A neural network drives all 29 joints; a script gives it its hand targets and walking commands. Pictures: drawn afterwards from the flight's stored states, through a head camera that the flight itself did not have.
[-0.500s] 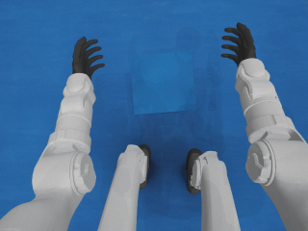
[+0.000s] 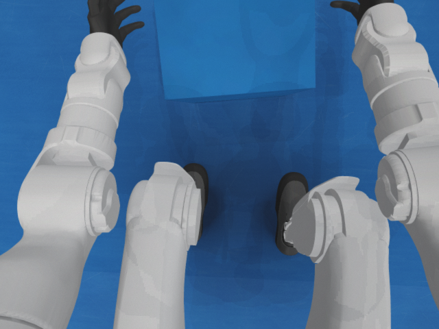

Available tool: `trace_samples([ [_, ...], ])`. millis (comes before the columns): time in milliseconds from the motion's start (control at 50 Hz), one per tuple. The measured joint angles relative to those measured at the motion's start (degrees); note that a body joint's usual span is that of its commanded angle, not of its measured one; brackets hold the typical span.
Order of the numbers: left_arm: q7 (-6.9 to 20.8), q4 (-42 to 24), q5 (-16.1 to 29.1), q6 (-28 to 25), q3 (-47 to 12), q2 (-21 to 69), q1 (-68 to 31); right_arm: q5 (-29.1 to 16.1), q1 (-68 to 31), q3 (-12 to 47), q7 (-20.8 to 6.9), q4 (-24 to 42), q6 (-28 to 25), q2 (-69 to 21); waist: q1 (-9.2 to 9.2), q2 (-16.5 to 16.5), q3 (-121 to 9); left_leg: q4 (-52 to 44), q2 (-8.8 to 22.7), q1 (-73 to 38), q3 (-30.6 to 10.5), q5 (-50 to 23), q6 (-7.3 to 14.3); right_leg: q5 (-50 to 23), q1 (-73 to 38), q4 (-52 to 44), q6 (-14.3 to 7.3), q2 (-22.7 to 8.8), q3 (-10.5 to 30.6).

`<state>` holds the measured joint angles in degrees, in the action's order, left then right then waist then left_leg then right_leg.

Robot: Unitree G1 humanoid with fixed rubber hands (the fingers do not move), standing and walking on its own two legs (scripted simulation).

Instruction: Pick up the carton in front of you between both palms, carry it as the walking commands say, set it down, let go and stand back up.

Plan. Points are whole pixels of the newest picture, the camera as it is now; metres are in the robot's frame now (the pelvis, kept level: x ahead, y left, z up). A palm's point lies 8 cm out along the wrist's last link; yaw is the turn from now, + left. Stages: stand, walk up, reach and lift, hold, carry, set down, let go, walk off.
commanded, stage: reach and lift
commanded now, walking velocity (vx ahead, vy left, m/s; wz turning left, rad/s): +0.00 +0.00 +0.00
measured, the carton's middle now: (234, 40) +0.53 +0.04 -0.27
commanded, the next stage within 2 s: none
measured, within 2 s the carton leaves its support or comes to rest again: leaves its support in 0.96 s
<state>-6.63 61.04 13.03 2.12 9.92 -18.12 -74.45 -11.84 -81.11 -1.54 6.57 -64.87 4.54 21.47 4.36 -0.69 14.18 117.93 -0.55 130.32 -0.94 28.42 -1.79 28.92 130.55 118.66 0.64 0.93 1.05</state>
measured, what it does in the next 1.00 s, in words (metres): stands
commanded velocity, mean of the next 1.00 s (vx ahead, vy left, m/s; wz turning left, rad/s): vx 0.00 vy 0.00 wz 0.00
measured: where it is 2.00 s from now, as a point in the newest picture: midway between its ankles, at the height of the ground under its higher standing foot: (239, 222)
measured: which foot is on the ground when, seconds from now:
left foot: down 0.00-1.00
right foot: down 0.00-1.00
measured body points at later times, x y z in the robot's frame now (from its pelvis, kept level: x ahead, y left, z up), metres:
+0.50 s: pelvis +0.01 +0.00 -0.02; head +0.37 +0.01 +0.24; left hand +0.52 +0.21 -0.21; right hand +0.57 -0.13 -0.21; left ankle +0.13 +0.13 -0.36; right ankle +0.12 -0.12 -0.36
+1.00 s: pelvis +0.00 +0.00 -0.03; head +0.36 +0.00 +0.24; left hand +0.53 +0.19 -0.19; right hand +0.56 -0.11 -0.20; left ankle +0.13 +0.13 -0.36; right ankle +0.12 -0.12 -0.36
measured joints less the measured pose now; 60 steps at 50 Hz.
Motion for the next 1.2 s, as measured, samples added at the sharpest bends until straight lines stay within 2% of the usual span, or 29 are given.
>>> trace_samples([
  [120,-0.3,3.2,1.3,-1.2,-1.6,-0.9,-4.1,-1.8,-3.7,1.9,-0.1,-3.3,-1.6,1.2,0.01,0.6,5.6,3.6,0.0,1.2,0.4,0.1,0.3,0.2,1.1,3.6,0.5,0.1,0.4],
  [240,-1.0,2.6,3.6,-1.9,-3.6,-1.1,-4.2,-3.1,-2.9,3.8,0.1,-1.9,-2.9,2.1,-0.10,2.5,7.9,6.5,-0.1,0.8,1.2,1.7,1.0,2.0,0.5,6.6,1.2,0.1,1.3],
  [320,-1.3,2.3,4.9,-2.5,-4.8,0.3,-3.4,-2.6,-0.8,4.1,-0.1,-0.7,-3.3,2.0,-0.34,2.5,6.2,6.9,-0.6,0.9,1.5,2.3,1.0,3.2,0.6,7.4,1.1,-0.4,1.5],
  [500,-1.4,3.4,1.8,-3.5,-2.6,2.2,-0.5,-1.0,0.2,2.6,-0.6,-2.6,-3.6,-0.9,-0.74,0.5,2.3,5.6,-0.6,0.9,0.7,2.7,0.1,3.3,0.9,6.2,0.3,-0.4,0.8],
  [640,-1.1,3.1,2.9,-3.7,-5.7,2.6,-2.9,-1.6,-2.0,4.5,0.0,-3.6,-4.3,-3.0,-0.43,0.7,3.5,4.4,-0.7,0.9,0.5,1.5,-0.3,2.1,1.0,5.2,-0.1,-0.5,0.6],
  [680,-2.6,3.9,3.3,-3.6,-5.4,2.9,-4.1,-1.6,-2.7,4.3,1.7,-4.0,-4.8,-3.7,-0.40,1.0,4.2,4.2,-0.8,0.7,0.5,1.2,-0.3,1.9,0.8,5.0,-0.1,-0.6,0.6],
  [740,-3.4,5.1,3.4,-4.0,-4.5,3.2,-5.0,-0.8,-3.7,4.5,2.5,-4.9,-4.8,-3.8,-0.43,1.4,4.7,4.1,-0.8,0.5,0.5,0.9,-0.2,1.6,0.5,4.8,0.0,-0.5,0.6],
  [840,-3.1,6.8,1.3,-1.5,-1.7,3.4,-7.3,2.5,-6.7,1.8,2.7,-8.0,-2.6,-4.3,-0.57,1.0,4.9,5.0,-0.7,0.7,0.9,0.7,-0.1,1.3,1.0,5.9,0.0,-0.3,1.1],
  [960,-3.2,3.2,0.2,2.8,-1.6,3.2,-5.8,3.3,-4.1,0.5,3.2,-3.9,0.9,-5.0,-0.82,1.1,4.2,6.9,-0.7,1.4,0.9,0.9,0.1,1.5,1.4,7.5,0.3,-0.1,1.1],
  [1020,-3.8,-0.9,0.7,5.3,-1.8,3.9,-3.5,2.4,-0.1,0.8,3.7,0.9,2.5,-5.1,-0.91,1.4,2.2,7.1,-1.0,1.6,0.7,1.0,0.2,1.8,1.3,7.6,0.6,-0.1,1.0],
  [1080,-4.3,-6.2,-1.1,6.9,0.3,6.1,1.2,2.3,4.2,-0.1,3.6,6.6,5.1,-5.5,-1.04,1.5,-1.4,6.6,-1.1,0.8,0.4,1.4,0.3,2.4,0.2,6.9,1.3,0.5,1.1],
  [1140,-3.8,-11.1,-4.9,8.7,4.1,9.1,7.1,5.0,8.4,-4.1,2.7,10.0,7.5,-7.9,-1.59,1.0,-6.6,5.0,-1.2,-0.9,0.2,2.0,0.3,2.8,-1.5,5.2,1.9,1.2,1.3],
  [1200,-2.5,-13.5,-10.2,11.2,8.9,12.1,11.2,10.4,11.2,-10.0,1.2,10.3,9.3,-11.3,-2.00,-0.3,-12.2,2.0,-0.7,-2.9,0.2,2.3,0.2,2.7,-3.1,2.3,1.4,1.6,1.4],
])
